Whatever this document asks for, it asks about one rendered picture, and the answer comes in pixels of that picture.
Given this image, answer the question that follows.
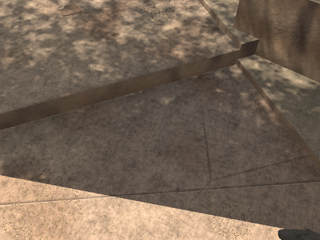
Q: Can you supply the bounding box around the robot right hand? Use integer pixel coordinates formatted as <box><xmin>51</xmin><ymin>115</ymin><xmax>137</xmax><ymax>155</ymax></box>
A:
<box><xmin>278</xmin><ymin>228</ymin><xmax>320</xmax><ymax>240</ymax></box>

